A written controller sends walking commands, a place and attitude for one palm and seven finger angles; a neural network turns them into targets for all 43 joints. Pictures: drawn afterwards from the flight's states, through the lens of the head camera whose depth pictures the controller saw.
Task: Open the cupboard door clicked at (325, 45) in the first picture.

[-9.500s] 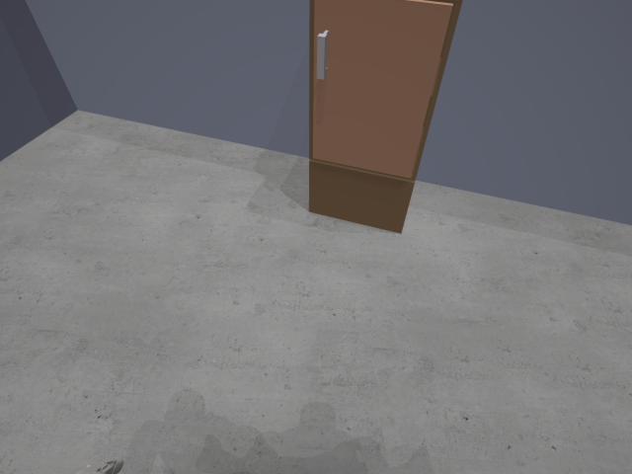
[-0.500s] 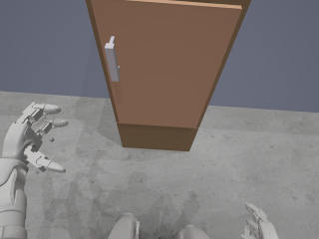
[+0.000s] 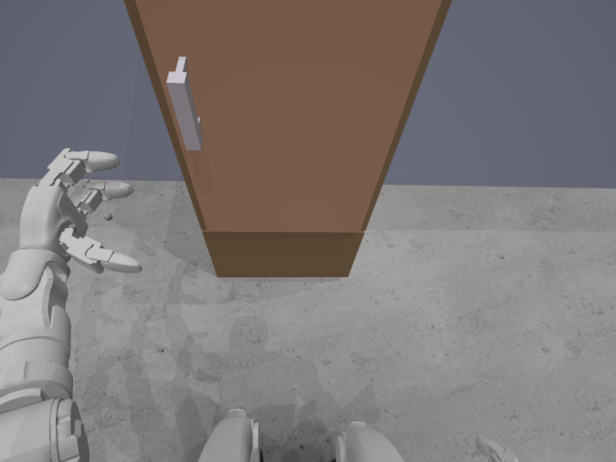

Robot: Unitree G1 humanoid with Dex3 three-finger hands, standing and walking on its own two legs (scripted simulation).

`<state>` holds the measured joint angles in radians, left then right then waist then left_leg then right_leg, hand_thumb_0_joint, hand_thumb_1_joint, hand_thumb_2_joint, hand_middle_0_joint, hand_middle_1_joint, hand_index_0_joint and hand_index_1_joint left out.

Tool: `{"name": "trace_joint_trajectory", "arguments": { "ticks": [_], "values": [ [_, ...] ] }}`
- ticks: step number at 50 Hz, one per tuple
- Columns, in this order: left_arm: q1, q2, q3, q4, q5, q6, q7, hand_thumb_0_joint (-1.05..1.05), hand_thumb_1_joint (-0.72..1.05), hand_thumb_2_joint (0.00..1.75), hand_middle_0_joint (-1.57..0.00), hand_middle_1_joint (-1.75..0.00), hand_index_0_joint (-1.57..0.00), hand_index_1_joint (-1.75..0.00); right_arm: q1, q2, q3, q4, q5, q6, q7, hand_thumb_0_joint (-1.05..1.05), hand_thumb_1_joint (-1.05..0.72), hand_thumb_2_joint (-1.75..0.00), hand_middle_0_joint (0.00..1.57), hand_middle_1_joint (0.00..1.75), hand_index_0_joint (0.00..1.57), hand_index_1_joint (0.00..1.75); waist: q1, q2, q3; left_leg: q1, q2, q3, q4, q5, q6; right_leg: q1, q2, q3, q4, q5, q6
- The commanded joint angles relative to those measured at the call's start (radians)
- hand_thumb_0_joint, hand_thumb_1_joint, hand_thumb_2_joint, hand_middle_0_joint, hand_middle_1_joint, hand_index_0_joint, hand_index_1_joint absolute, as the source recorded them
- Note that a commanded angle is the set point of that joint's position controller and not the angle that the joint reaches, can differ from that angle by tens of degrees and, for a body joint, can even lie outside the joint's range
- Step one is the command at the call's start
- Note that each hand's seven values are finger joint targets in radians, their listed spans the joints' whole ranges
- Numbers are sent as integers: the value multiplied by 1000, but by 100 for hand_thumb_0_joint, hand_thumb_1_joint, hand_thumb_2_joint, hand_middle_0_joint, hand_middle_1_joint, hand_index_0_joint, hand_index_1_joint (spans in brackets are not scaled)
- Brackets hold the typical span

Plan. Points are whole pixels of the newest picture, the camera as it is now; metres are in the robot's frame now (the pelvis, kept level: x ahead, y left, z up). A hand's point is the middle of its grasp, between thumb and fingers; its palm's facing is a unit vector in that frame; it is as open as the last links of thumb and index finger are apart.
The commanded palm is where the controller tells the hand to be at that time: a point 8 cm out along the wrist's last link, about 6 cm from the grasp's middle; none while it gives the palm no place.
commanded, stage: move the hooked fingers beside the handle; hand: left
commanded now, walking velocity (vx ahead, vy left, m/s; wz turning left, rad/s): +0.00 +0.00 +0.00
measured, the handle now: (188, 105) +0.62 +0.19 +0.06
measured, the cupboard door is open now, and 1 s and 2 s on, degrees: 0 0 0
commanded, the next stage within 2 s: slide the fingers in behind the handle in 1.64 s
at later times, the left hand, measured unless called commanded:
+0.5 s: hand (130, 165) +0.49 +0.25 +0.06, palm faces +0.02 -1.00 -0.02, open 14.0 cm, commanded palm +0.48 +0.28 +0.05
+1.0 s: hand (154, 128) +0.56 +0.23 +0.05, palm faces +0.03 -1.00 -0.03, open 13.9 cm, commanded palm +0.54 +0.27 +0.05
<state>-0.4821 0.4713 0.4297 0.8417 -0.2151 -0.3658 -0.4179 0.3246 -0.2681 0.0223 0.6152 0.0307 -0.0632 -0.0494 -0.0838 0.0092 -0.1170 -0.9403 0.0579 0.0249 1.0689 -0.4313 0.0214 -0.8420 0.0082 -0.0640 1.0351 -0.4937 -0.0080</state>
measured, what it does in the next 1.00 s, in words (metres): stands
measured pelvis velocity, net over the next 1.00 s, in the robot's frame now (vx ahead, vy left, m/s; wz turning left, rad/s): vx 0.00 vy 0.01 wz -0.05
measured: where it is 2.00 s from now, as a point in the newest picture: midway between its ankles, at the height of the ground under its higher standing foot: outside the picture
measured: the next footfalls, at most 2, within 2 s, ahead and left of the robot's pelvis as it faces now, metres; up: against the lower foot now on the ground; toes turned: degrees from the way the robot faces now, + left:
none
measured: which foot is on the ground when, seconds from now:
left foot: down 0.00-1.00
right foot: down 0.00-1.00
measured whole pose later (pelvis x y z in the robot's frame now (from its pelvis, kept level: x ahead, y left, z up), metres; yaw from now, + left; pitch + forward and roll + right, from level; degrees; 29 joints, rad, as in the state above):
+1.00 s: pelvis +0.00 +0.01 -0.03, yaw -3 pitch +28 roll -5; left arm -1.05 0.74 0.53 1.24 -0.02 -0.33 -0.32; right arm 0.42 -0.27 0.06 0.60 -0.02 0.09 0.00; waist -0.24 0.04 -0.10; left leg -1.21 0.09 0.02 1.19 -0.47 0.03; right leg -1.10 0.04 -0.06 1.12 -0.50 0.00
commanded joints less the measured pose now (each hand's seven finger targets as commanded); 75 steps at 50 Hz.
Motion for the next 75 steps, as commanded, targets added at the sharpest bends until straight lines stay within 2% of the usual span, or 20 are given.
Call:
{"name": "trace_joint_trajectory", "arguments": {
  "ticks": [1,4,7,11,16,21,23,27,30,33,36,41,45,48,51,56,59,65,69,75],
  "values": [
    [-378,256,28,-159,-14,-84,13,0,-50,30,-30,-120,-30,-120,81,-173,-65,-91,-6,-14,-10,0,-90,-90,20,30,20,30,-2,121,-386,392,-19,-71,-125,281,3,26,33,27,-131,245,-16],
    [-461,283,34,-75,-2,-87,18,0,-50,30,-30,-120,-30,-120,92,-180,-65,-75,-7,4,-11,0,-90,-90,20,30,20,30,-20,93,-356,342,-19,-72,-118,225,7,4,31,30,-133,207,-12],
    [-511,337,66,-21,11,-96,17,0,-50,30,-30,-120,-30,-120,109,-186,-62,-68,-11,21,-11,0,-90,-90,20,30,20,30,-24,75,-384,318,-21,-64,-98,245,13,22,32,38,-123,236,-10],
    [-588,384,79,21,29,-110,12,0,-50,30,-30,-120,-30,-120,125,-190,-59,-61,-15,42,-9,0,-90,-90,20,30,20,30,-34,108,-407,314,-17,-69,-77,260,13,-2,37,40,-106,243,-12],
    [-709,376,45,43,45,-115,12,0,-50,30,-30,-120,-30,-120,148,-195,-57,-42,-20,57,-7,0,-90,-90,20,30,20,30,-58,182,-444,374,-8,-92,-63,282,6,-84,39,30,-91,221,-16],
    [-740,419,65,124,63,-86,31,0,-50,30,-30,-120,-30,-120,174,-204,-52,-35,-25,76,-5,0,-90,-90,20,30,20,30,-76,138,-448,327,-6,-92,-43,282,12,-94,42,30,-85,225,-10],
    [-802,420,48,133,77,-78,39,0,-50,30,-30,-120,-30,-120,182,-205,-49,-30,-28,81,-3,0,-90,-90,20,30,20,30,-92,158,-433,318,-5,-96,-37,271,13,-116,42,29,-84,214,-10],
    [-844,476,86,116,93,-89,60,0,-50,30,-30,-120,-30,-120,203,-209,-47,-33,-37,92,2,0,-90,-90,20,30,20,30,-89,190,-509,348,-3,-101,-18,332,10,-111,45,30,-68,249,-11],
    [-867,489,83,191,108,-73,65,0,-50,30,-30,-120,-30,-120,215,-210,-39,-32,-38,101,4,0,-90,-90,20,30,20,30,-110,158,-456,283,-2,-99,-9,294,17,-122,49,30,-69,230,-10],
    [-937,510,65,208,136,-57,75,0,-50,30,-30,-120,-30,-120,229,-215,-33,-33,-41,110,6,0,-90,-90,20,30,20,30,-128,200,-457,283,1,-105,-3,288,14,-161,48,24,-62,214,-10],
    [-987,511,72,171,140,-69,84,0,-50,30,-30,-120,-30,-120,252,-217,-37,-26,-52,114,11,0,-90,-90,20,30,20,30,-131,254,-551,370,8,-124,12,374,8,-189,51,16,-44,248,-13],
    [-1042,506,54,233,165,-37,102,0,-50,30,-30,-120,-30,-120,280,-220,-31,-16,-58,129,19,0,-90,-90,20,30,20,30,-166,238,-516,349,13,-134,22,381,11,-227,52,7,-44,249,-10],
    [-982,590,119,221,180,-29,110,0,-50,30,-30,-120,-30,-120,296,-221,-26,-35,-65,140,25,0,-90,-90,20,30,20,30,-128,253,-576,329,9,-119,31,424,13,-159,56,12,-31,296,-15],
    [-901,593,138,191,173,-29,100,0,-50,30,-30,-120,-30,-120,293,-214,-30,-52,-60,150,35,0,-90,-90,20,30,20,30,-108,233,-585,315,6,-99,27,459,15,-88,61,19,-42,360,-10],
    [-910,610,148,185,161,-27,85,0,-50,30,-30,-120,-30,-120,290,-216,-31,-53,-54,154,32,0,-90,-90,20,30,20,30,-120,194,-553,270,7,-90,26,418,21,-65,64,26,-49,361,-4],
    [-950,593,134,140,146,-55,71,0,-50,30,-30,-120,-30,-120,288,-213,-35,-34,-51,153,29,0,-90,-90,20,30,20,30,-129,243,-559,325,8,-95,26,419,17,-99,67,27,-58,343,-8],
    [-954,531,80,191,141,-45,58,0,-50,30,-30,-120,-30,-120,285,-213,-32,-19,-48,151,29,0,-90,-90,20,30,20,30,-149,236,-498,316,8,-103,18,372,16,-141,67,19,-70,291,-9],
    [-955,452,39,177,125,-39,59,0,-50,30,-30,-120,-30,-120,288,-212,-38,-15,-53,152,29,0,-90,-90,20,30,20,30,-150,259,-523,407,11,-126,19,443,11,-200,65,4,-61,301,-17],
    [-982,467,38,194,138,-35,84,0,-50,30,-30,-120,-30,-120,274,-213,-33,-19,-54,156,30,0,-90,-90,20,30,20,30,-157,244,-482,360,9,-121,19,398,12,-200,62,7,-63,278,-13],
    [-980,582,114,156,160,-73,102,0,-50,30,-30,-120,-30,-120,262,-217,-28,-41,-57,150,32,0,-90,-90,20,30,20,30,-130,266,-552,349,7,-116,36,420,11,-151,64,13,-36,306,-17]
  ]
}}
